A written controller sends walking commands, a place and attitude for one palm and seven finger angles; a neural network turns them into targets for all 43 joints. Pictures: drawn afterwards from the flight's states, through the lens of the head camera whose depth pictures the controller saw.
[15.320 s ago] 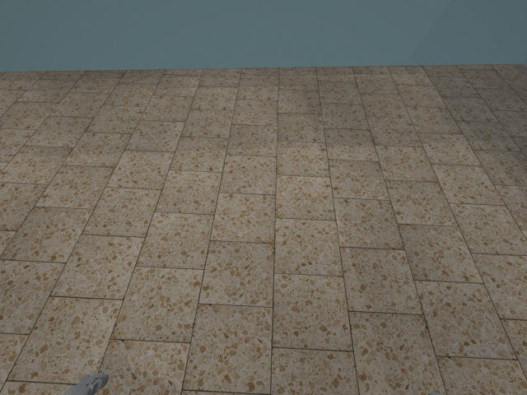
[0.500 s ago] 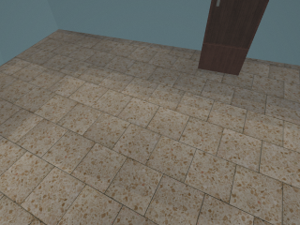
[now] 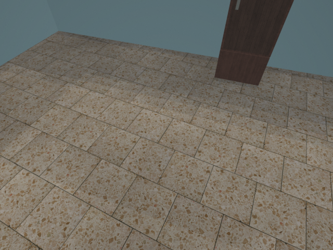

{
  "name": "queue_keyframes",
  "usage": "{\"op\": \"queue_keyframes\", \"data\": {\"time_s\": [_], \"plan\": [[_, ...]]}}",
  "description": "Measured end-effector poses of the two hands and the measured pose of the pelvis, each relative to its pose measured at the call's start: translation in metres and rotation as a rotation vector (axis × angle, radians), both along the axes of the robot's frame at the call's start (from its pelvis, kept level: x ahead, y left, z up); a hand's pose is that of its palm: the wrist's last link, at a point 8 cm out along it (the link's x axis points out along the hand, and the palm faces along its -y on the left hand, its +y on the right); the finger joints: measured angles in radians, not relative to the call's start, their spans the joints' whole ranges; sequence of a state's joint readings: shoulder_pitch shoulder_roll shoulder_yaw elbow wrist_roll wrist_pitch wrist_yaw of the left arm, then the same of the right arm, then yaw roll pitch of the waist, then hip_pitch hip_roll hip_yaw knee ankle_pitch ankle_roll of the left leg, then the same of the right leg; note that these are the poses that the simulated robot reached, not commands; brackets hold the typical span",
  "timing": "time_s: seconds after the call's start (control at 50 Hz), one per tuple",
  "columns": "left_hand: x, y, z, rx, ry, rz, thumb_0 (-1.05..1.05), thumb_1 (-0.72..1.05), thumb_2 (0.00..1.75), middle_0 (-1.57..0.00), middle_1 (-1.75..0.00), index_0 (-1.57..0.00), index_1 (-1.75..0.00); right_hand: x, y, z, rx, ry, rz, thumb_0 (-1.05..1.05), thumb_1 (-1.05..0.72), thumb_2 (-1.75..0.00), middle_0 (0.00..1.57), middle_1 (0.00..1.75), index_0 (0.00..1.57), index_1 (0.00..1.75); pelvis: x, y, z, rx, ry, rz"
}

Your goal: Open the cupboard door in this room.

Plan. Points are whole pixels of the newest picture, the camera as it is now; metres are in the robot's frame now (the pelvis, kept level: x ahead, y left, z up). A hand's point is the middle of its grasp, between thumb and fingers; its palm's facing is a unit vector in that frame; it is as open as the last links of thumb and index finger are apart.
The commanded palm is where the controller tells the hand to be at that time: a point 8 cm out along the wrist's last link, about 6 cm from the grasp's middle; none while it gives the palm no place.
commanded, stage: stand and wait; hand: left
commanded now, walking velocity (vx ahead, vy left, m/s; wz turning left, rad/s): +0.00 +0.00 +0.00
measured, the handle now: out of the picture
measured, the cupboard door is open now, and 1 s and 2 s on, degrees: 0 0 0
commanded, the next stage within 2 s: turn or walk to find it in 0.10 s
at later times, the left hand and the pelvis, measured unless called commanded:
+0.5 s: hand out of the picture +0.01 +0.19 -0.18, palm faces +0.02 -0.99 -0.17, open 7.4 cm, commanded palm none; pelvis +0.03 +0.03 +0.00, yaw -1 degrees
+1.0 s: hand out of the picture +0.01 +0.23 -0.19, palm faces +0.19 -0.95 -0.25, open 7.4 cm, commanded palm none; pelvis +0.01 +0.03 -0.02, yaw +9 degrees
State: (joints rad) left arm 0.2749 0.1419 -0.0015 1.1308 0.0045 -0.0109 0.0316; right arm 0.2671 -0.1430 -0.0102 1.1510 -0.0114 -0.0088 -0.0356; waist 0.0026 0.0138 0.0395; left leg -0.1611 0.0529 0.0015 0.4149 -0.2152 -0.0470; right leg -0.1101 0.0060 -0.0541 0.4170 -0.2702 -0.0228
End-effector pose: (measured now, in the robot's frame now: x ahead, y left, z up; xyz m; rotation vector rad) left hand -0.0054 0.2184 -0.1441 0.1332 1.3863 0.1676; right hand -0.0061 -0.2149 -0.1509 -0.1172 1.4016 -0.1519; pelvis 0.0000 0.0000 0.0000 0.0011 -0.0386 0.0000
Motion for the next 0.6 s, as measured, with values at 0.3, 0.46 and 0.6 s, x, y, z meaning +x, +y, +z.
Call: {"op": "queue_keyframes", "data": {"time_s": [0.3,0.46,0.6], "plan": [[-0.002,0.025,-0.007,-0.005,0.038,-0.017,0.01,0.91,0.90,-0.20,-0.29,-0.20,-0.30,-0.009,0.006,0.002,-0.033,0.011,-0.035,0.01,-0.91,-0.90,0.20,0.30,0.20,0.30,0.010,0.018,-0.004,-0.003,0.009,-0.030],[0.004,0.025,-0.009,-0.022,0.081,-0.005,0.01,0.91,0.90,-0.20,-0.29,-0.20,-0.30,-0.006,0.029,0.003,-0.014,0.073,-0.030,0.01,-0.91,-0.90,0.20,0.30,0.20,0.30,0.028,0.027,-0.004,0.002,0.028,-0.016],[0.018,0.025,-0.008,-0.022,0.068,0.003,0.01,0.91,0.89,-0.20,-0.30,-0.20,-0.30,0.013,0.041,0.000,0.006,0.059,-0.018,0.01,-0.90,-0.90,0.20,0.30,0.20,0.30,0.035,0.032,-0.004,0.004,0.030,0.000]]}}
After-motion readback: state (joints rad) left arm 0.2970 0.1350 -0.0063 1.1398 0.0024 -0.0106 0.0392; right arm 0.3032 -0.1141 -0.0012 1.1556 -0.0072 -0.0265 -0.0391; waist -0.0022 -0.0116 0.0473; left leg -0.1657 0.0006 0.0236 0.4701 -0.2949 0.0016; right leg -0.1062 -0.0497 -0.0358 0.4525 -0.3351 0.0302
